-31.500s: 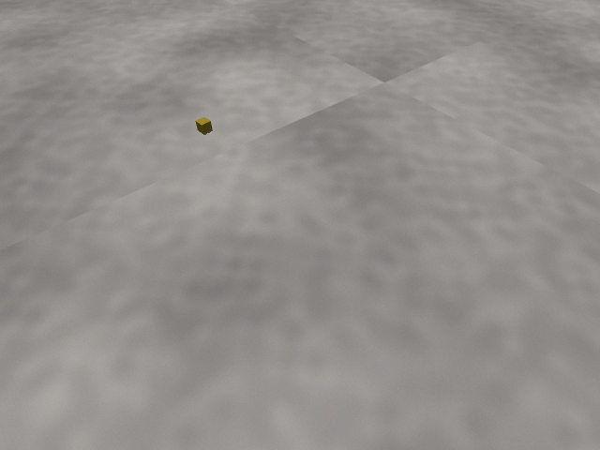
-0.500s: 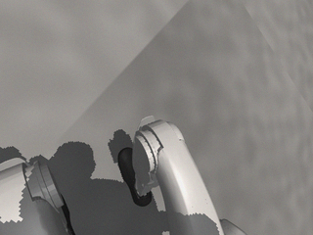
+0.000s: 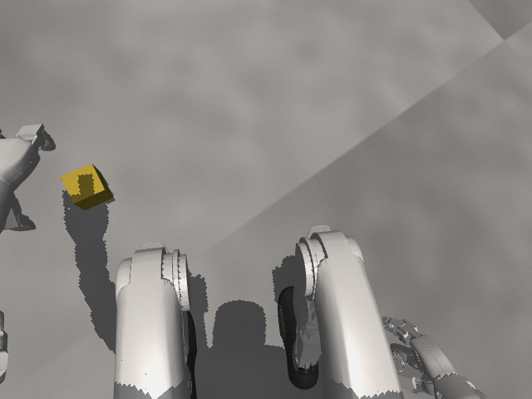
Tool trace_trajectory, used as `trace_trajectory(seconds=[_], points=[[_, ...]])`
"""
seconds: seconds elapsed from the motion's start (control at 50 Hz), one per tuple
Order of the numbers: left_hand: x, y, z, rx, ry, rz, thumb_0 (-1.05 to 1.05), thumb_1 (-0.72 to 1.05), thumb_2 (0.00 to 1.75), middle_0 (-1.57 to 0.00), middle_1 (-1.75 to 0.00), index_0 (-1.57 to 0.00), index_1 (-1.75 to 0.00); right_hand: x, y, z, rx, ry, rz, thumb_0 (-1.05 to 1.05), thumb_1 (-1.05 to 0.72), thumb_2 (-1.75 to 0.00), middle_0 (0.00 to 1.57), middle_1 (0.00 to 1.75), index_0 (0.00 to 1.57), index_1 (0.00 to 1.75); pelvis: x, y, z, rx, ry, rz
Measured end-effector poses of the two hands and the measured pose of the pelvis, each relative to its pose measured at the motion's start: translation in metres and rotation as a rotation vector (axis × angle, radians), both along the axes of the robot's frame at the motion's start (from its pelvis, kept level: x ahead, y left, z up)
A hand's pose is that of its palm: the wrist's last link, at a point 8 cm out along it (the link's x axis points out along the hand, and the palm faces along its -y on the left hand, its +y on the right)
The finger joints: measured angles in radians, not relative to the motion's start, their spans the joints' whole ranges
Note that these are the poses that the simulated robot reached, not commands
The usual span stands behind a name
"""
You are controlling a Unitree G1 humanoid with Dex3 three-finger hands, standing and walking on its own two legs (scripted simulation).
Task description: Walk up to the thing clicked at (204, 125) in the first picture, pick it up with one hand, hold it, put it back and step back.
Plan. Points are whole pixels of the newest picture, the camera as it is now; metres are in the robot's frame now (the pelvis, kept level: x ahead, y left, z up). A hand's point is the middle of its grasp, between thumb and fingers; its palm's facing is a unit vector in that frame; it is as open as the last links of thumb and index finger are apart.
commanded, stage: withdraw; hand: left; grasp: from above
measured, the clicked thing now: (88, 187) +0.48 +0.32 -0.32
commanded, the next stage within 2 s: home in 0.18 s
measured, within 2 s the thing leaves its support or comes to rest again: neither
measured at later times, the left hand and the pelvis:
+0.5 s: hand (68, 155) +0.49 +0.30 -0.17, palm faces -0.28 -0.14 -0.95, open 12.9 cm; pelvis +0.01 +0.01 -0.01, yaw -2 degrees
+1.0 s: hand (26, 209) +0.35 +0.25 +0.04, palm faces -0.15 -0.82 -0.56, open 7.9 cm; pelvis +0.02 +0.00 +0.15, yaw +3 degrees
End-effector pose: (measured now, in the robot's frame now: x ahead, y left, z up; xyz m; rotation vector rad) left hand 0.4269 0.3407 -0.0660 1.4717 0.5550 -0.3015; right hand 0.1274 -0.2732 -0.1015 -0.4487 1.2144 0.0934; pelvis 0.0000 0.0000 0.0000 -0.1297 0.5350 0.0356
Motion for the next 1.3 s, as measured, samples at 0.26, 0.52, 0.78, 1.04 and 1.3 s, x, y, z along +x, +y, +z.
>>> trace_trajectory(seconds=[0.26,0.52,0.78,1.04,1.3], points=[[0.025,0.012,-0.019,-0.042,-0.011,-0.182,0.0,-0.32,0.9,-0.18,-0.89,-0.2,-0.87,-0.028,0.003,0.008,-0.14,0.146,-0.019,0.0,-0.88,-0.89,0.2,0.29,0.2,0.3,0.005,0.009,-0.008,-0.038,0.014,-0.004],[0.063,-0.036,-0.045,-0.06,-0.269,0.038,0.0,-0.15,0.8,-0.22,-0.62,-0.22,-0.61,-0.08,0.011,0.013,-0.107,0.221,-0.171,0.0,-0.89,-0.89,0.2,0.29,0.2,0.3,0.01,0.01,-0.01,-0.036,0.082,-0.01],[0.012,-0.05,0.056,-0.324,-0.087,0.397,0.0,0.25,0.9,-0.24,-0.51,-0.23,-0.52,-0.061,0.015,0.058,0.031,0.142,-0.272,0.0,-0.89,-0.89,0.2,0.29,0.2,0.3,0.023,0.001,0.07,0.023,0.117,-0.002],[-0.098,-0.057,0.159,-0.714,-0.098,0.653,0.0,0.81,0.91,-0.21,-0.34,-0.22,-0.33,0.081,0.018,0.174,0.01,-0.297,-0.147,0.01,-0.9,-0.9,0.2,0.29,0.2,0.3,0.025,-0.002,0.165,0.044,0.013,0.033],[-0.156,-0.073,0.262,-0.95,-0.059,0.946,0.01,0.9,0.9,-0.2,-0.31,-0.21,-0.3,0.13,0.057,0.294,0.066,-0.5,-0.126,0.01,-0.9,-0.9,0.2,0.29,0.2,0.3,0.05,0.001,0.265,0.061,-0.121,0.062]])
